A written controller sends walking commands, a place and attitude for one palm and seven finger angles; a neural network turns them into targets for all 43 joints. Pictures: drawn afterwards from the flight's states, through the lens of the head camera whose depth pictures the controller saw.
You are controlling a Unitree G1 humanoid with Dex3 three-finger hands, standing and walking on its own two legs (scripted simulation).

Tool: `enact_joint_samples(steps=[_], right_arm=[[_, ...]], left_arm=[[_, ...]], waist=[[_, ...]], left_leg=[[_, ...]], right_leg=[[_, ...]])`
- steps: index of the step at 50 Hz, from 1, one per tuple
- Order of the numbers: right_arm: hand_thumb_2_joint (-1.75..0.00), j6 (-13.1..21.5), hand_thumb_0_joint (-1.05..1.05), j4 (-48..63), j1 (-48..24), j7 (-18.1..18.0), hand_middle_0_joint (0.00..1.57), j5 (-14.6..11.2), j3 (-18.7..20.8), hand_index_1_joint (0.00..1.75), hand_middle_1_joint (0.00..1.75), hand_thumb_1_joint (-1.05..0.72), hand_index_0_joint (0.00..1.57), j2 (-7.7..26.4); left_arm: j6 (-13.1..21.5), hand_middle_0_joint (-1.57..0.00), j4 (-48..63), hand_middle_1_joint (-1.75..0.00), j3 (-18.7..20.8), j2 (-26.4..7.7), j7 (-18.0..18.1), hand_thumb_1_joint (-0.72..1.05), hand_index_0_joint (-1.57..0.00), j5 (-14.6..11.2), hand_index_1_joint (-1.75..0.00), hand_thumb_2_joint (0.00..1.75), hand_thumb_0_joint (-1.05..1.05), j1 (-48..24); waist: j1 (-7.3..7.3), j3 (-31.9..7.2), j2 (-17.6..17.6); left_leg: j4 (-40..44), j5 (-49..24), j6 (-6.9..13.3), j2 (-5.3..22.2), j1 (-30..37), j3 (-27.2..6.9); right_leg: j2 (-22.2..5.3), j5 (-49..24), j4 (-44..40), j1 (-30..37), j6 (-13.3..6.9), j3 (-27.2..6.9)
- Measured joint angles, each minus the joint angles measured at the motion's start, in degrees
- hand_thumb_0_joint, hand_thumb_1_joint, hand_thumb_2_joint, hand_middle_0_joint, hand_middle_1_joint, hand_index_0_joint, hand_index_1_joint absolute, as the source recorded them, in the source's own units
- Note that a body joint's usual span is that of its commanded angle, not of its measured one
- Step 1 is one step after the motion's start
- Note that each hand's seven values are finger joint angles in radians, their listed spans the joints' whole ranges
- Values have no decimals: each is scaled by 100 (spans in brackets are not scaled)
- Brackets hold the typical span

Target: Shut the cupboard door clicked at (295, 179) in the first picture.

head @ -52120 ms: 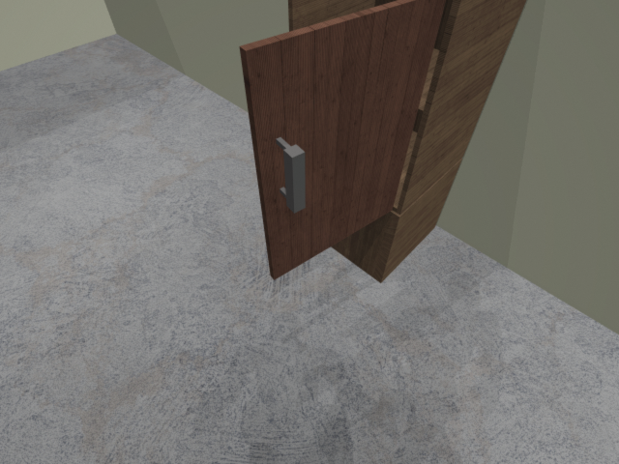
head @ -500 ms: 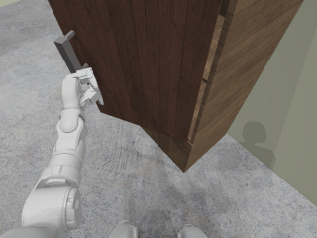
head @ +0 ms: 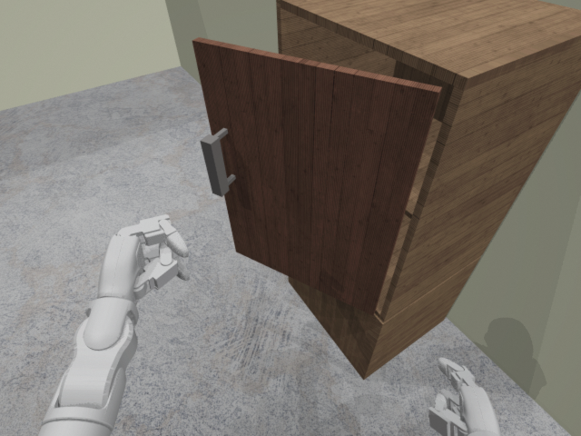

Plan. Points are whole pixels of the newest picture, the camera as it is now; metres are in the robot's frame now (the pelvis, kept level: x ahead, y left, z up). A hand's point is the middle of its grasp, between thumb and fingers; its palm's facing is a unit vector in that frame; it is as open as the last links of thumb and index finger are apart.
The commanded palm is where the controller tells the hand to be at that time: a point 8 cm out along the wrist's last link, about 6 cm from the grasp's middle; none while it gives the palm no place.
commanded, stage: draw the hand back to the body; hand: left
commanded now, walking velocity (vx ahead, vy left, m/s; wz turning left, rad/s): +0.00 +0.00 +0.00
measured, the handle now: (221, 161) +0.64 +0.19 +0.03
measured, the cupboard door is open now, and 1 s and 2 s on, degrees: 27 27 27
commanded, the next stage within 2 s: step back with the hand held close in 0.90 s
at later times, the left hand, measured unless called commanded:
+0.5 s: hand (44, 303) +0.21 +0.26 +0.17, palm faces +0.42 -0.81 -0.42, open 5.9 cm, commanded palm +0.15 +0.30 +0.19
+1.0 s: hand (58, 292) +0.22 +0.25 +0.18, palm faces +0.44 -0.79 -0.43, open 7.4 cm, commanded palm +0.17 +0.29 +0.19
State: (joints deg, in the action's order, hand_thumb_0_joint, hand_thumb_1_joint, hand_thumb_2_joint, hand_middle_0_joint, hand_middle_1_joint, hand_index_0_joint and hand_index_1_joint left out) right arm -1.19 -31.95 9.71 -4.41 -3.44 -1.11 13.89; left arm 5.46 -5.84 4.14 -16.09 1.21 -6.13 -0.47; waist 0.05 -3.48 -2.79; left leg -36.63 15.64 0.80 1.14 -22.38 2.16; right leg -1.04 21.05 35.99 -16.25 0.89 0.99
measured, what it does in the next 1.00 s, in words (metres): stands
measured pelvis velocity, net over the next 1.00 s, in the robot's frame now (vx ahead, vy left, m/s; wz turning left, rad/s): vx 0.03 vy -0.01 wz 0.01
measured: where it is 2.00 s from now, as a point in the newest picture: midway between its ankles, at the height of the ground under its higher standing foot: outside the picture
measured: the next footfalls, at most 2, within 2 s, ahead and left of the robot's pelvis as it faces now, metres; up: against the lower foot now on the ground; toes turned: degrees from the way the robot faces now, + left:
none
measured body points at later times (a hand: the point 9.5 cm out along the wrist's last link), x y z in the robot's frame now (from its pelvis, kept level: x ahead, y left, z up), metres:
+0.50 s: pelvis +0.02 +0.00 +0.02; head -0.01 -0.03 +0.47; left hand +0.18 +0.31 +0.19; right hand +0.20 -0.21 -0.08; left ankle +0.04 +0.11 -0.72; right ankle -0.02 -0.13 -0.72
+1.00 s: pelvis +0.03 -0.01 +0.02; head +0.01 -0.05 +0.47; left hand +0.19 +0.29 +0.20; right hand +0.23 -0.23 -0.07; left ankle +0.04 +0.11 -0.72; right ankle -0.02 -0.13 -0.72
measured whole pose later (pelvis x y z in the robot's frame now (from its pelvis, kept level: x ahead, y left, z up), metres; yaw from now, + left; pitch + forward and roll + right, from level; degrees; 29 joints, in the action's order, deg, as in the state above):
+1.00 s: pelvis +0.03 -0.01 +0.02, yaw +0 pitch -3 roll +0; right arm 4.3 -35.9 10.2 -4.4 -1.3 -1.1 13.3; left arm 2.4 21.9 19.6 -21.1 5.9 -4.9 27.3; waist -3.0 -0.5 -4.3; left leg -24.4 12.6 -0.4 1.1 -8.4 1.7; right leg -0.7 17.6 22.9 -1.8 0.0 1.6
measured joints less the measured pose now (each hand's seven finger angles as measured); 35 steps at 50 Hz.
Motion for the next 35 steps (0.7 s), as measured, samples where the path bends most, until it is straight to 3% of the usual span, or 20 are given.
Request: enact_joint_samples(steps=[11,28,35], right_arm=[[-90,108,1,-95,-128,14,20,119,-304,30,30,-91,20,-193],[-90,366,2,-442,193,47,20,183,-75,30,30,-91,20,-35],[-90,507,2,-474,114,9,20,198,23,30,30,-91,20,68]], left_arm=[[-458,-85,1275,-101,335,-153,357,90,-85,124,-101,90,2,1098],[-358,-39,2758,-50,1571,-569,486,89,-39,100,-50,90,2,2851],[-334,-26,2609,-37,1540,-369,547,90,-26,151,-36,90,2,2735]], waist=[[-220,348,-72],[-319,332,-207],[-380,376,-229]], left_leg=[[933,-389,40,-98,972,-20],[1236,-407,6,-104,1345,-11],[1254,-414,-23,-103,1358,-68]], right_leg=[[-67,-451,-1051,1035,47,47],[-66,-477,-1367,1408,28,45],[-58,-435,-1335,1419,-2,101]])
